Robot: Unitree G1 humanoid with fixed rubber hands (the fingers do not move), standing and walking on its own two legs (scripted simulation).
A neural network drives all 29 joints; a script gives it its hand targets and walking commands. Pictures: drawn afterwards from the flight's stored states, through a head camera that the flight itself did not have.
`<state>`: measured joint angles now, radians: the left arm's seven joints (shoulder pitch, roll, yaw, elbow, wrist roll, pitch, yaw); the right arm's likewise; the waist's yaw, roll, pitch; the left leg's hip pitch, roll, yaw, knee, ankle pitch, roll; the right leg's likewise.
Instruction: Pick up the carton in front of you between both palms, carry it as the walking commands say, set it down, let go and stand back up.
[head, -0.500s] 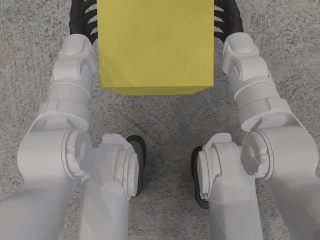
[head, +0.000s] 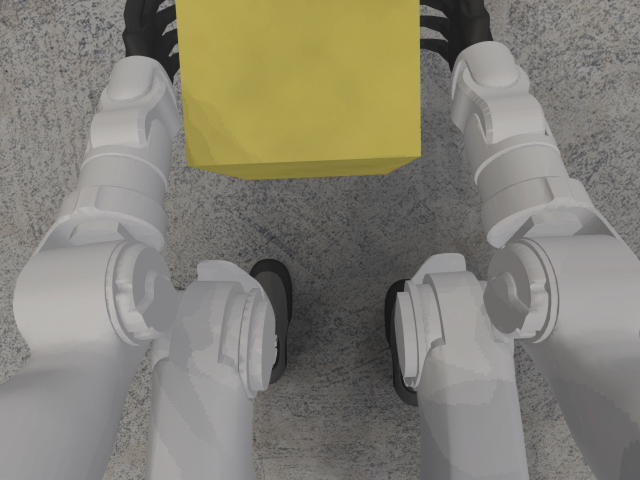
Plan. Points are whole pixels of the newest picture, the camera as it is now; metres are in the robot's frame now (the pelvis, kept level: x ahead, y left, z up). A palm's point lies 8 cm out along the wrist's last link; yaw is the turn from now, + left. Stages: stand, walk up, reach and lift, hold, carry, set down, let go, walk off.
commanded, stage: set down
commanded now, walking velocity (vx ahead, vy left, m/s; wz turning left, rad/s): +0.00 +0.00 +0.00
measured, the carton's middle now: (307, 86) +0.51 +0.04 -0.23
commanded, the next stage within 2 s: let go in 1.30 s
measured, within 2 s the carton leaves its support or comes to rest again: neither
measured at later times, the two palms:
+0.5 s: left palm (103, 57) +0.51 +0.20 -0.10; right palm (551, 2) +0.54 -0.17 -0.10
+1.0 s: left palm out of the picture +0.51 +0.21 +0.06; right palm out of the picture +0.54 -0.18 +0.06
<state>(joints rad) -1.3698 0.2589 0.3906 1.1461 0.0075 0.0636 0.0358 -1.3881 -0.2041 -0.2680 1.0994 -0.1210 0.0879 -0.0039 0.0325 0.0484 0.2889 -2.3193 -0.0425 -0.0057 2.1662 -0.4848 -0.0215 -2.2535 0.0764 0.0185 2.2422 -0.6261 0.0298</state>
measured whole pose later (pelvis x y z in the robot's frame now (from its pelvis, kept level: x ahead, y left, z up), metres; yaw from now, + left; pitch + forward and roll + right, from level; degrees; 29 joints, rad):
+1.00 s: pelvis +0.03 +0.00 +0.16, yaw +0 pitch +47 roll +0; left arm -0.98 0.23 0.26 0.74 -0.09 0.14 0.08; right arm -1.06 -0.31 -0.20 0.83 0.07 0.15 -0.02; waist 0.04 -0.01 -0.09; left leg -2.00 -0.03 -0.03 1.61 -0.44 -0.02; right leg -1.95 0.06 0.03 1.66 -0.54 0.01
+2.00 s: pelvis +0.13 +0.00 +0.40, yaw +0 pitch +16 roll +0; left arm 0.09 0.18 0.08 0.48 0.00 -0.02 -0.05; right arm 0.03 -0.19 -0.10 0.53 -0.02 -0.03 0.04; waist 0.02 0.01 -0.05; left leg -0.61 -0.03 -0.04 0.57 -0.25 0.01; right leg -0.55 0.03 0.06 0.58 -0.31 0.00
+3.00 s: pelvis +0.14 +0.01 +0.41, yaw +0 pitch -1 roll +0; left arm 0.20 0.34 0.03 0.75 0.04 0.01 0.02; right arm 0.16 -0.33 -0.04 0.78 -0.04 0.00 -0.02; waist 0.00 -0.03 0.01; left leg -0.21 -0.03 -0.03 0.50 -0.28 0.02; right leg -0.13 0.02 0.06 0.46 -0.32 0.01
